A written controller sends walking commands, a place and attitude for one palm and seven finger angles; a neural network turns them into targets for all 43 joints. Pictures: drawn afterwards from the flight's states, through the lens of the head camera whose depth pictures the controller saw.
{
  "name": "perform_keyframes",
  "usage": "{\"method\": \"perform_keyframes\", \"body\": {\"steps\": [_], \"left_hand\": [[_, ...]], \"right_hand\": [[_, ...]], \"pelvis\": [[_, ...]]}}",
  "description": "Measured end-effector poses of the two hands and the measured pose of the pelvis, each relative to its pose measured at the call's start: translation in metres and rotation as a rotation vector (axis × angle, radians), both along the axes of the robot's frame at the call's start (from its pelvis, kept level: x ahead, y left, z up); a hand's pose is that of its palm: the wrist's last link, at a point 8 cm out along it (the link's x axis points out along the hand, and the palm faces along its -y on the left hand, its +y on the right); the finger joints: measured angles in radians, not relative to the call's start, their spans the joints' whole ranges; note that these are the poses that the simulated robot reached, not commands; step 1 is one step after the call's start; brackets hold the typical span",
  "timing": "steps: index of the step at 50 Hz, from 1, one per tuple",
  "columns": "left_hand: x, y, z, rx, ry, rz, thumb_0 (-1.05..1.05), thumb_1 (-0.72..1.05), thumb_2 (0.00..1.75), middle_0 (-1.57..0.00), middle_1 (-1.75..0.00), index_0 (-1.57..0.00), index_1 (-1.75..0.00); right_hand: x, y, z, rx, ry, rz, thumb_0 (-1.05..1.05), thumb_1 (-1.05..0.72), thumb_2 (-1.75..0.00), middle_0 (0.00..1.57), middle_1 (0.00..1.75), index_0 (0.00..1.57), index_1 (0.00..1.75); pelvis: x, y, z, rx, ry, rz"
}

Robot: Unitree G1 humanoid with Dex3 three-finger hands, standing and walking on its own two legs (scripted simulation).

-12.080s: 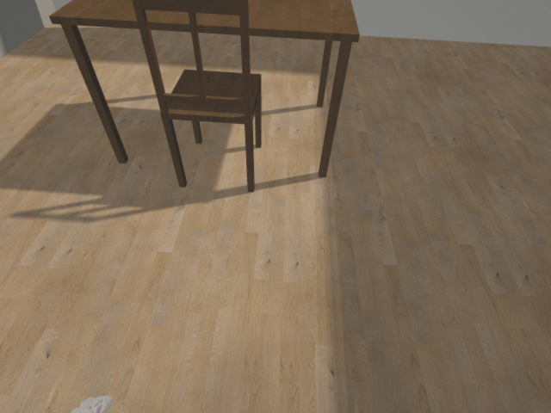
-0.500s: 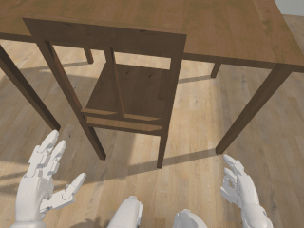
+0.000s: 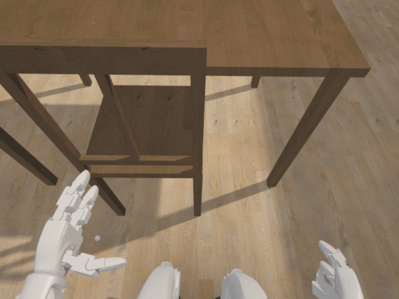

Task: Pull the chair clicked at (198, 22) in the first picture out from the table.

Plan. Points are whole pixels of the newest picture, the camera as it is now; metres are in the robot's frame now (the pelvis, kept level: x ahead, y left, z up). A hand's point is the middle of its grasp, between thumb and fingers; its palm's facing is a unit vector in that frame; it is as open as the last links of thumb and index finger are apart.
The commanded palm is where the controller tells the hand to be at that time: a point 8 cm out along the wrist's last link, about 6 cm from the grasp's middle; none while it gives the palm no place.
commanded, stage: raise the hand toward the chair's back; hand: left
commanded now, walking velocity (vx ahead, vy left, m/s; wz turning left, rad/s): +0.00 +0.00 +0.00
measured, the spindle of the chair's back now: (122, 124) +0.49 +0.21 +0.01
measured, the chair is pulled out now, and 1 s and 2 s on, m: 0.00 0.00 0.00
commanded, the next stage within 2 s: aim the fingers beside a spindle in 1.00 s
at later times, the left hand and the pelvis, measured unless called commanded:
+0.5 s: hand (54, 220) +0.24 +0.25 +0.06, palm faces +0.08 -1.00 -0.05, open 16.9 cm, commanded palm +0.22 +0.30 +0.06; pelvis +0.00 +0.04 +0.01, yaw +0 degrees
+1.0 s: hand (69, 218) +0.25 +0.24 +0.05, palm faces +0.02 -1.00 -0.05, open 16.9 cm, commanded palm +0.23 +0.30 +0.06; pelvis +0.01 +0.04 +0.01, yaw +0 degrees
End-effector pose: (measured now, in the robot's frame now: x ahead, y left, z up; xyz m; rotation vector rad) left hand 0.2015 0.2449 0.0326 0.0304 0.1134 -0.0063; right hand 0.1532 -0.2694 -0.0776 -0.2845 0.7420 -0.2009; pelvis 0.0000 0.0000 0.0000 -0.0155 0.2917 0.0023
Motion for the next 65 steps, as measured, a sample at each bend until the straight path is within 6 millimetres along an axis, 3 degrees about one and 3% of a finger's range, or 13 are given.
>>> {"method": "perform_keyframes", "body": {"steps": [3, 9, 15, 20, 27, 33, 42, 48, 57, 65], "left_hand": [[0.002, 0.005, 0.003, -0.016, -0.012, 0.013, 0.00, -0.25, 0.40, -0.09, -0.12, -0.09, -0.12], [0.006, 0.027, 0.032, 0.016, -0.135, 0.099, 0.00, -0.39, 0.35, -0.08, -0.10, -0.08, -0.10], [0.009, 0.035, 0.018, 0.007, -0.034, 0.034, 0.00, -0.46, 0.32, -0.07, -0.08, -0.07, -0.09], [0.007, 0.043, 0.020, -0.001, -0.024, 0.041, -0.01, -0.49, 0.31, -0.07, -0.08, -0.07, -0.08], [0.018, 0.064, 0.033, 0.030, -0.116, 0.080, -0.01, -0.50, 0.30, -0.07, -0.08, -0.06, -0.08], [0.024, 0.059, 0.019, 0.001, -0.010, 0.013, -0.01, -0.50, 0.30, -0.06, -0.08, -0.06, -0.08], [0.024, 0.062, 0.033, 0.034, -0.103, 0.084, -0.01, -0.50, 0.30, -0.07, -0.08, -0.07, -0.08], [0.025, 0.051, 0.020, 0.018, -0.028, 0.038, -0.01, -0.50, 0.30, -0.06, -0.08, -0.06, -0.08], [0.024, 0.044, 0.035, 0.037, -0.097, 0.082, -0.01, -0.50, 0.30, -0.07, -0.08, -0.07, -0.08], [0.037, 0.033, 0.012, 0.016, -0.026, 0.039, -0.01, -0.50, 0.30, -0.06, -0.08, -0.06, -0.08]], "right_hand": [[0.010, 0.012, 0.009, 0.003, -0.045, 0.006, 0.01, -0.91, -0.90, 0.20, 0.29, 0.20, 0.30], [0.028, 0.051, 0.019, 0.056, -0.106, 0.071, 0.01, -0.91, -0.90, 0.20, 0.29, 0.20, 0.30], [0.037, 0.082, 0.022, 0.094, -0.123, 0.132, 0.01, -0.91, -0.90, 0.20, 0.30, 0.21, 0.30], [0.033, 0.092, 0.025, 0.081, -0.105, 0.146, 0.01, -0.90, -0.90, 0.21, 0.30, 0.21, 0.30], [0.021, 0.088, 0.022, 0.047, -0.048, 0.146, 0.01, -0.90, -0.90, 0.21, 0.30, 0.21, 0.30], [0.012, 0.079, 0.026, 0.030, -0.031, 0.100, 0.01, -0.90, -0.90, 0.21, 0.30, 0.21, 0.30], [0.011, 0.073, 0.027, 0.025, -0.027, 0.106, 0.01, -0.90, -0.90, 0.20, 0.30, 0.21, 0.30], [0.017, 0.072, 0.022, 0.043, -0.029, 0.110, 0.01, -0.90, -0.90, 0.20, 0.30, 0.21, 0.30], [0.025, 0.067, 0.022, 0.061, -0.053, 0.121, 0.01, -0.90, -0.90, 0.20, 0.30, 0.21, 0.30], [0.024, 0.052, 0.014, 0.048, -0.035, 0.113, 0.01, -0.90, -0.90, 0.21, 0.30, 0.21, 0.30]], "pelvis": [[0.000, 0.006, 0.002, -0.008, -0.007, -0.003], [0.002, 0.018, 0.007, -0.022, -0.024, 0.008], [-0.002, 0.030, 0.009, -0.034, -0.031, 0.013], [-0.001, 0.037, 0.011, -0.040, -0.036, 0.013], [0.000, 0.042, 0.011, -0.050, -0.032, 0.021], [0.003, 0.046, 0.014, -0.052, -0.033, 0.014], [0.005, 0.043, 0.015, -0.047, -0.028, 0.014], [0.005, 0.038, 0.013, -0.045, -0.023, 0.013], [0.008, 0.027, 0.013, -0.034, -0.024, 0.016], [0.006, 0.018, 0.008, -0.030, -0.009, 0.015]]}}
